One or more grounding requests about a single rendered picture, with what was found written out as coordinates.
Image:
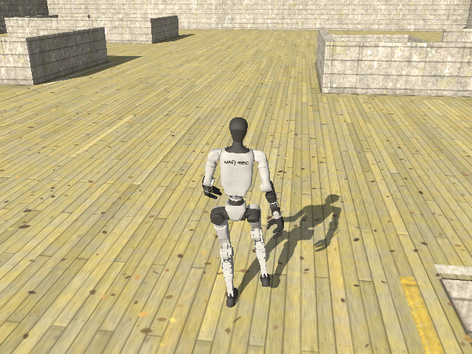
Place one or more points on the left robot forearm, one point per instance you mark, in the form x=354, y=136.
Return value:
x=206, y=189

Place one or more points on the robot right hand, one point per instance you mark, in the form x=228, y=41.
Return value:
x=280, y=226

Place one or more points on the left robot thigh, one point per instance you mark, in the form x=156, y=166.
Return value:
x=218, y=218

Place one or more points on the left robot foot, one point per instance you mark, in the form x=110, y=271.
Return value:
x=231, y=300

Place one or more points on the robot right upper arm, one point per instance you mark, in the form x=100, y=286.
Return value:
x=264, y=172

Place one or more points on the robot left hand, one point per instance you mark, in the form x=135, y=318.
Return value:
x=215, y=190

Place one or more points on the robot left upper arm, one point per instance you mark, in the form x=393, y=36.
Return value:
x=214, y=155

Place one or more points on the right robot forearm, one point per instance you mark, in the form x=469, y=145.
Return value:
x=273, y=203

